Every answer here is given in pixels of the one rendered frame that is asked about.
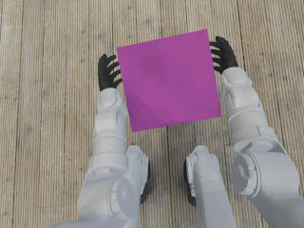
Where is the robot left upper arm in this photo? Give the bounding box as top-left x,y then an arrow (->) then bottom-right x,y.
50,176 -> 138,228

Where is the left robot shin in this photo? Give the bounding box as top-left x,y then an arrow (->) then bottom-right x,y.
125,145 -> 145,195

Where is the left robot forearm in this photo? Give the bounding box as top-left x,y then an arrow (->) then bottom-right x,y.
77,87 -> 129,210

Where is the robot left foot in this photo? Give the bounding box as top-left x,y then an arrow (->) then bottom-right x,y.
140,161 -> 150,204

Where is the left robot hand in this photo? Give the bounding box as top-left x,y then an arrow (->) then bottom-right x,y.
98,54 -> 123,92

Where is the robot right upper arm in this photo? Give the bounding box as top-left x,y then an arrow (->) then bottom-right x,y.
231,151 -> 304,228

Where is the right robot forearm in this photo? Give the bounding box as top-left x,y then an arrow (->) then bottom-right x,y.
220,66 -> 299,188

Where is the carton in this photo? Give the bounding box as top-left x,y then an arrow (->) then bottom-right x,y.
116,28 -> 222,132

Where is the right robot hand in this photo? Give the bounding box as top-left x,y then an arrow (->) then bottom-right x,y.
209,36 -> 238,74

